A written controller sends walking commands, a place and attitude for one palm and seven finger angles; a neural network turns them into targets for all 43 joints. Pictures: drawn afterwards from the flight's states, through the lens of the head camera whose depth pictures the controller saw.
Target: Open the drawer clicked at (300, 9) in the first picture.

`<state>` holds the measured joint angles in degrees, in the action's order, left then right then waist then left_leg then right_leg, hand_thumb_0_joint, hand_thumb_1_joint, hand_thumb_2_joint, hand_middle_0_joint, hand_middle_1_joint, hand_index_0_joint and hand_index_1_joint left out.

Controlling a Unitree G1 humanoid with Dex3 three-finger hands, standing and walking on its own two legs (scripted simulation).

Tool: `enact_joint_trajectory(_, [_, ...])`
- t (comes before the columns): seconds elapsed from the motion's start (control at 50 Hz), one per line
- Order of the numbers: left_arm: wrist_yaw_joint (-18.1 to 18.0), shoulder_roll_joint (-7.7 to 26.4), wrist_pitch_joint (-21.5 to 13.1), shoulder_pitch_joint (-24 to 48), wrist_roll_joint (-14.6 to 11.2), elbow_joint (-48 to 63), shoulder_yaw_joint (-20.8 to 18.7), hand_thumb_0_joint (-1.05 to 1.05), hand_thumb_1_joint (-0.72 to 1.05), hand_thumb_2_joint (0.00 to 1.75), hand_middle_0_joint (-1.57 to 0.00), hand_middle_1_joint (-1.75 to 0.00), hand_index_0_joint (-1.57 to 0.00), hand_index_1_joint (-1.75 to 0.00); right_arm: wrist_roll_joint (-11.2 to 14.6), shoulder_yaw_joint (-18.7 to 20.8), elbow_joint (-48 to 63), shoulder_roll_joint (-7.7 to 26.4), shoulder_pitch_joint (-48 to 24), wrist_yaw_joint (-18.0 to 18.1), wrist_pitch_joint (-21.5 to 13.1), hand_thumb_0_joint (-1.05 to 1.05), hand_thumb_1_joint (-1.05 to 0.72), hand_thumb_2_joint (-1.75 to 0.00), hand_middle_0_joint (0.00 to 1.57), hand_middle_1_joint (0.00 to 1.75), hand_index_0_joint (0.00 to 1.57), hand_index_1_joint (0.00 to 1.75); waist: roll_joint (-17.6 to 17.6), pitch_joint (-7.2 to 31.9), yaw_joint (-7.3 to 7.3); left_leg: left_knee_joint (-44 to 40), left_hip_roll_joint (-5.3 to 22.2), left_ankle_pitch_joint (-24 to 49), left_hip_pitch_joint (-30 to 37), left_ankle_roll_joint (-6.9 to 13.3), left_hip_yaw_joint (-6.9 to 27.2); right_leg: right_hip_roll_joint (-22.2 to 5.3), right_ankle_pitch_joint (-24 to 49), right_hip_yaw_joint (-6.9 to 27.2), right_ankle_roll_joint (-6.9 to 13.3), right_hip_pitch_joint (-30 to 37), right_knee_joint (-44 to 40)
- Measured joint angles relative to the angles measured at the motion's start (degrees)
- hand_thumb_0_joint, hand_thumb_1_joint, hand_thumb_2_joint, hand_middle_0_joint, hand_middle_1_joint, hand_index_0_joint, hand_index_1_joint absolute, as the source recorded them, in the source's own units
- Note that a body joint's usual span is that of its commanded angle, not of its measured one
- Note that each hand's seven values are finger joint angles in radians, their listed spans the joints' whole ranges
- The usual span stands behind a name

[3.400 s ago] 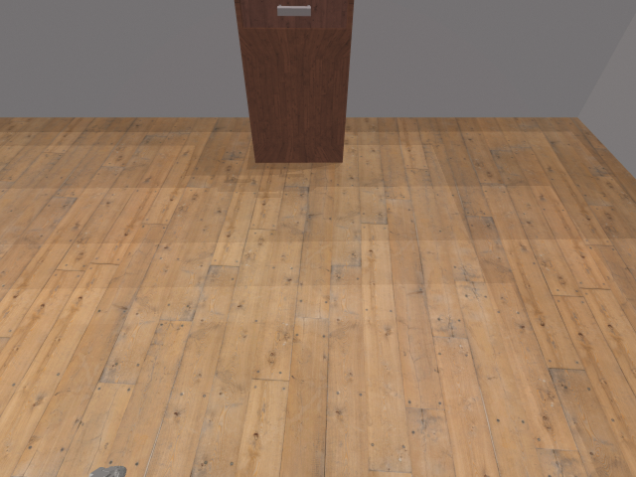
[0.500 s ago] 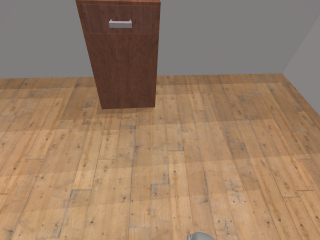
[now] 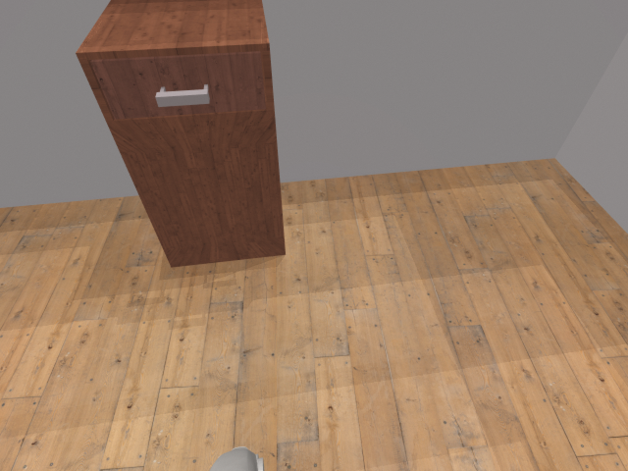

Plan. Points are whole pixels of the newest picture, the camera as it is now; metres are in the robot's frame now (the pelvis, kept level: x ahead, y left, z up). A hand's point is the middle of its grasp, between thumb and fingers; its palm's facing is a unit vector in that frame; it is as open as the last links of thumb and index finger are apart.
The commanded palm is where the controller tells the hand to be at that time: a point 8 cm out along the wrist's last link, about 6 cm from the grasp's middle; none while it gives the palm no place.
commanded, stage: walk to a spot facing it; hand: left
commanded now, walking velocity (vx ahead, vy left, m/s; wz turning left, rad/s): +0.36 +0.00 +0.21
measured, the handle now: (184, 93) +1.00 +0.38 -0.02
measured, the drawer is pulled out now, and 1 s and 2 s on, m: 0.00 0.00 0.00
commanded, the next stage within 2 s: turn to face it in 0.16 s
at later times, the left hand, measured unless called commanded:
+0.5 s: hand (172, 419) +0.23 +0.24 -0.17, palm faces +0.13 -0.97 -0.19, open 7.4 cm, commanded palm none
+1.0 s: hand (175, 438) +0.21 +0.23 -0.18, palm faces +0.30 -0.94 -0.18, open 7.3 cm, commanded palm none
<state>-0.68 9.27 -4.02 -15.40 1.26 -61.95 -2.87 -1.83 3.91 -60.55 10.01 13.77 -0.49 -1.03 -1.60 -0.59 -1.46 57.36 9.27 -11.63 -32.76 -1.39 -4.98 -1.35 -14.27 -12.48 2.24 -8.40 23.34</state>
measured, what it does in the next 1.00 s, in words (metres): walks ahead: left foot, then right foot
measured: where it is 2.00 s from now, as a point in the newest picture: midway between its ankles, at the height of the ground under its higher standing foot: (289, 386)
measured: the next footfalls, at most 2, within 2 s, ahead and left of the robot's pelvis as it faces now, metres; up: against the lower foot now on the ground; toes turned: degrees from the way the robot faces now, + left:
left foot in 0.20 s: +0.23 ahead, +0.14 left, +0.00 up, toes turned +13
right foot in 0.62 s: +0.33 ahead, -0.07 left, +0.00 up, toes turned -1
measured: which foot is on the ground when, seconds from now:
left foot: up 0.00-0.18, down 0.20-0.62, up 0.64-0.98, down 1.00-1.00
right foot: down 0.00-0.20, up 0.22-0.60, down 0.62-1.00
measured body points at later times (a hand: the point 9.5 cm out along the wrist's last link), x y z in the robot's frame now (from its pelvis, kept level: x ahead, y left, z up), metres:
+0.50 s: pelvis +0.19 +0.06 +0.00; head +0.21 +0.07 +0.45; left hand +0.23 +0.29 -0.16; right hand +0.22 -0.17 -0.15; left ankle +0.19 +0.14 -0.74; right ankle +0.25 -0.09 -0.70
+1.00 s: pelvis +0.29 +0.06 -0.01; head +0.28 +0.08 +0.44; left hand +0.20 +0.28 -0.17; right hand +0.38 -0.17 -0.15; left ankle +0.28 +0.18 -0.74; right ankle +0.29 -0.07 -0.74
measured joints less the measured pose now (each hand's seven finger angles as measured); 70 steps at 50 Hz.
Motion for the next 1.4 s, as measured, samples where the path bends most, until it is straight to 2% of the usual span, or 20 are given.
enact_joint_trajectory(0.12, [0.3,-0.4,-0.1,-4.1,0.1,-1.7,0.7,0.0,0.92,0.9,-0.2,-0.3,-0.2,-0.3,0.2,-0.1,2.1,1.5,-4.1,-1.3,-0.2,0.01,-0.93,-0.9,0.19,0.3,0.2,0.3,1.1,-1.0,2.57,-15.6,-1.2,1.3,3.1,1.0,-1.8,-0.2,-4.1,-1.6,-2.4,6.7,-1.9])
enact_joint_trajectory(0.18, [0.3,-0.3,0.4,-6.5,0.0,-2.7,0.6,0.0,0.92,0.9,-0.2,-0.3,-0.2,-0.3,0.1,-0.6,3.1,1.5,-5.3,-1.4,-0.9,0.01,-0.92,-0.9,0.19,0.3,0.2,0.3,2.2,-1.9,3.47,-21.7,-3.0,0.4,7.9,2.2,-3.4,-1.8,-8.6,-2.0,-4.3,8.5,1.7])
enact_joint_trajectory(0.2, [0.3,-0.4,0.8,-7.2,-0.2,-3.1,0.6,0.0,0.92,0.9,-0.2,-0.3,-0.2,-0.3,-0.1,-0.8,3.5,1.6,-5.6,-1.3,-1.7,0.01,-0.92,-0.9,0.19,0.3,0.2,0.3,2.4,-2.1,3.43,-22.9,-3.6,2.4,9.1,3.3,-3.6,-2.8,-10.8,-1.8,-4.5,7.4,6.3])
enact_joint_trajectory(0.24, [0.5,-0.1,2.1,-6.9,-0.5,-3.7,0.5,0.0,0.91,0.9,-0.2,-0.3,-0.2,-0.3,-0.2,-1.1,4.0,1.0,-6.0,-0.6,-2.7,0.01,-0.92,-0.9,0.19,0.3,0.2,0.3,3.4,-3.3,3.34,-19.4,-4.6,-0.5,9.4,4.9,-4.4,-3.8,-14.5,2.6,-3.4,1.1,23.6])
enact_joint_trajectory(0.28, [0.5,0.2,2.8,-5.9,-0.6,-4.0,0.3,0.0,0.91,0.9,-0.2,-0.3,-0.2,-0.3,0.0,-1.6,3.8,0.2,-5.5,0.1,-3.1,0.0,-0.91,-0.9,0.19,0.3,0.2,0.3,3.7,-3.7,3.33,-20.2,-5.2,-3.0,11.7,5.4,-5.2,-3.4,-13.0,6.1,-2.6,-6.0,38.1])
enact_joint_trajectory(0.32, [0.6,0.6,2.9,-4.1,-0.4,-3.6,0.0,0.01,0.91,0.9,-0.2,-0.3,-0.2,-0.3,0.1,-2.1,3.0,-0.9,-4.3,0.8,-3.4,0.0,-0.91,-0.9,0.19,0.3,0.2,0.3,3.8,-3.8,3.05,-23.9,-6.2,-2.5,14.8,4.9,-5.6,-4.0,-9.4,7.2,-2.8,-11.5,43.7])
enact_joint_trajectory(0.42, [-0.1,0.8,3.1,0.9,-0.3,-0.4,-0.1,0.0,0.91,0.9,-0.2,-0.3,-0.19,-0.3,0.8,-1.7,0.3,-0.7,-0.6,2.2,-3.2,-0.01,-0.96,-0.9,0.2,0.3,0.21,0.3,3.1,-3.2,2.2,-32.1,-8.4,-0.5,20.6,5.5,-5.1,-5.4,-4.9,8.0,-4.4,-18.2,35.8])
enact_joint_trajectory(0.54, [-0.7,0.3,3.9,5.7,-0.4,2.5,0.3,0.0,0.91,0.9,-0.2,-0.3,-0.19,-0.3,0.4,-2.2,-2.6,-1.7,3.0,1.6,-0.9,0.0,-0.93,-0.9,0.2,0.3,0.21,0.3,2.3,-2.5,0.81,-32.2,-9.2,-2.6,23.3,4.4,-2.9,-4.5,-2.9,7.7,-5.3,-15.8,21.2])
enact_joint_trajectory(0.6, [-0.7,-0.2,3.6,6.6,-0.5,3.3,0.6,0.0,0.91,0.9,-0.2,-0.3,-0.19,-0.3,0.4,-2.1,-3.3,-2.2,4.0,1.4,0.2,0.0,-0.92,-0.9,0.2,0.3,0.21,0.3,1.7,-2.2,0.27,-28.8,-9.2,-5.5,23.4,3.3,-2.3,-3.4,0.9,6.8,-5.2,-11.1,12.1])
enact_joint_trajectory(0.66, [-0.8,-1.2,2.6,6.5,-0.2,3.3,1.1,0.0,0.91,0.9,-0.2,-0.3,-0.19,-0.3,0.8,-1.9,-3.6,-2.0,4.4,1.2,1.0,0.0,-0.91,-0.9,0.2,0.3,0.2,0.3,-0.1,-1.9,-0.18,-21.1,-8.1,-12.1,21.0,1.9,-0.8,-2.4,0.9,5.3,-1.8,-8.9,10.1])
enact_joint_trajectory(0.7, [-0.6,-1.8,2.1,5.8,-0.2,3.5,1.3,0.0,0.91,0.9,-0.2,-0.3,-0.2,-0.3,0.6,-1.7,-3.5,-1.9,4.3,0.9,1.8,0.01,-0.91,-0.9,0.2,0.3,0.2,0.3,-0.8,-1.3,-0.25,-11.7,-7.8,-16.5,17.3,1.5,0.7,-2.3,-0.2,4.0,-0.8,-7.8,9.5])
enact_joint_trajectory(0.76, [-1.2,-1.6,1.5,4.4,-0.3,3.9,0.3,-0.01,0.94,0.9,-0.2,-0.3,-0.2,-0.3,0.3,-1.2,-3.1,-1.6,3.8,0.3,2.0,0.01,-0.91,-0.9,0.2,0.3,0.2,0.3,-0.8,-0.5,0.5,-2.1,-6.4,-13.6,12.3,1.2,1.3,-2.3,0.7,2.5,-0.8,-5.3,5.8])
enact_joint_trajectory(0.86, [-0.7,-0.4,1.4,0.4,0.3,2.3,0.1,-0.01,0.94,0.9,-0.2,-0.3,-0.2,-0.3,0.0,-0.5,-1.6,-0.6,2.3,-0.2,2.0,0.01,-0.92,-0.9,0.19,0.3,0.2,0.3,0.2,0.6,1.65,-6.7,-4.2,-10.1,10.5,0.5,0.6,-2.9,1.6,1.3,-1.3,-2.5,1.4])
enact_joint_trajectory(0.94, [-0.2,0.2,2.0,-3.1,0.4,0.1,0.0,-0.01,0.93,0.9,-0.2,-0.3,-0.2,-0.3,0.2,-0.5,-0.4,0.4,1.1,-0.6,1.6,0.01,-0.92,-0.9,0.19,0.3,0.2,0.3,1.4,0.6,3.01,-15.7,-4.0,-9.4,12.6,0.8,-0.5,-3.6,0.8,1.0,-2.4,-1.2,0.7])
enact_joint_trajectory(1.0, [0.2,0.4,2.8,-6.1,0.0,-1.7,-0.1,0.0,0.92,0.9,-0.2,-0.3,-0.2,-0.3,0.2,-0.9,0.6,1.0,0.7,-0.5,0.3,0.01,-0.92,-0.9,0.19,0.3,0.2,0.3,1.6,0.7,3.55,-25.9,-4.2,-6.9,17.4,0.9,-2.1,-3.8,-1.8,0.9,-3.6,-1.3,3.7])
enact_joint_trajectory(1.08, [0.6,0.9,5.1,-7.4,0.0,-3.7,-0.4,0.0,0.92,0.9,-0.2,-0.3,-0.2,-0.3,-0.2,-1.4,1.3,-0.1,1.1,0.5,-1.5,0.01,-0.91,-0.9,0.19,0.3,0.2,0.3,3.4,0.0,2.82,-25.7,-5.5,-5.7,19.2,2.6,-3.4,-4.0,-11.2,5.0,-2.4,-8.2,22.3])
enact_joint_trajectory(1.12, [1.1,0.9,5.2,-6.6,0.1,-3.8,-0.4,0.01,0.92,0.9,-0.2,-0.3,-0.2,-0.3,-0.1,-1.8,1.1,-0.9,2.3,1.0,-2.0,0.0,-0.91,-0.9,0.19,0.3,0.2,0.3,3.5,-0.4,2.26,-28.7,-6.2,-5.3,21.6,2.8,-3.6,-3.8,-9.1,6.1,-2.0,-12.7,30.8])
enact_joint_trajectory(1.16, [1.4,0.9,4.7,-5.2,0.1,-3.2,-0.4,0.01,0.91,0.9,-0.2,-0.3,-0.19,-0.3,0.1,-2.3,0.2,-1.7,3.7,1.3,-2.3,0.0,-0.91,-0.9,0.19,0.3,0.2,0.3,3.4,-0.8,2.09,-32.4,-6.9,-4.2,24.2,2.8,-3.7,-4.2,-5.6,6.7,-2.2,-16.2,34.4])
enact_joint_trajectory(1.28, [1.3,0.4,4.1,0.6,-0.1,-0.2,-0.4,0.01,0.91,0.9,-0.2,-0.3,-0.19,-0.3,0.3,-2.9,-3.3,-4.0,7.9,1.6,-2.5,0.0,-0.91,-0.9,0.2,0.3,0.2,0.3,2.9,-1.7,1.4,-38.6,-8.3,-4.0,30.4,2.3,-4.0,-5.4,-0.9,7.2,-3.2,-20.8,28.9])
enact_joint_trajectory(1.4, [1.2,0.9,3.4,5.8,-0.2,2.4,-0.7,0.01,0.93,0.9,-0.2,-0.3,-0.19,-0.3,-0.1,-2.4,-5.5,-4.6,10.4,1.4,-1.6,0.01,-0.9,-0.9,0.2,0.3,0.21,0.3,1.3,-3.1,-0.62,-34.8,-7.1,-9.9,33.4,0.0,-4.2,-3.9,1.0,5.5,-1.9,-16.8,14.1])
